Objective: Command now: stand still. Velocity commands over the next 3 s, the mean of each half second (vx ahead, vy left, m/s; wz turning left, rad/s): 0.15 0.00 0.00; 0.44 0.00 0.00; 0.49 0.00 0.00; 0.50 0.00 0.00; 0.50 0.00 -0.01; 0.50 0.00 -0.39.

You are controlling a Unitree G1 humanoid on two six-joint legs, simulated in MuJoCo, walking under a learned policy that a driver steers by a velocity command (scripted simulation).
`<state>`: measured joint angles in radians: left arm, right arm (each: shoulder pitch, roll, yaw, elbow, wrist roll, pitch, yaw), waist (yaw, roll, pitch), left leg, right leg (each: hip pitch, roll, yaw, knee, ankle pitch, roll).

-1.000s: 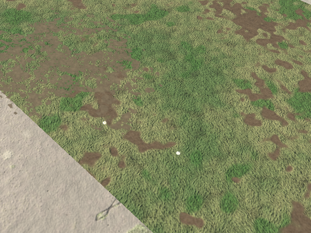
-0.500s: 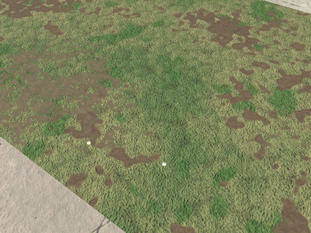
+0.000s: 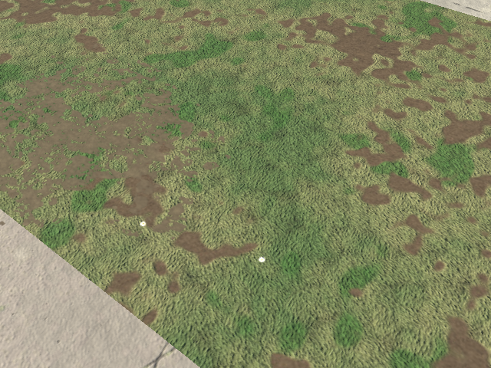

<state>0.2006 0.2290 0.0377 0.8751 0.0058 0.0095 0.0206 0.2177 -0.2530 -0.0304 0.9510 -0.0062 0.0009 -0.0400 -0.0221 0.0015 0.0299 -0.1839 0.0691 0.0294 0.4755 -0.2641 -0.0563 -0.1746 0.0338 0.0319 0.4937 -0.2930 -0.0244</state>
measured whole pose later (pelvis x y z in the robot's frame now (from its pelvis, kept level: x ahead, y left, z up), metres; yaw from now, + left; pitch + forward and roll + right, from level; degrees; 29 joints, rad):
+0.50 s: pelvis +0.05 +0.05 -0.01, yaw +0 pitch +0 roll -1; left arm 0.29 0.26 0.06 1.01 -0.03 -0.04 0.02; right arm 0.31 -0.24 -0.05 1.02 0.01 -0.10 0.01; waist -0.01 -0.03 0.00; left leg -0.23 0.00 0.06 0.57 -0.33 0.05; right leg -0.27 0.01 0.06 0.84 -0.45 -0.03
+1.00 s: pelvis +0.31 +0.02 -0.02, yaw +1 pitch +1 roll -1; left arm -0.01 0.24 0.05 0.87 -0.02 -0.10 -0.04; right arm 0.44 -0.23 -0.03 1.04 0.02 -0.08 -0.01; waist -0.04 0.01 0.06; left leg -0.11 0.00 -0.05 1.03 -0.50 0.03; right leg -0.45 0.04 -0.07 0.56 -0.13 -0.07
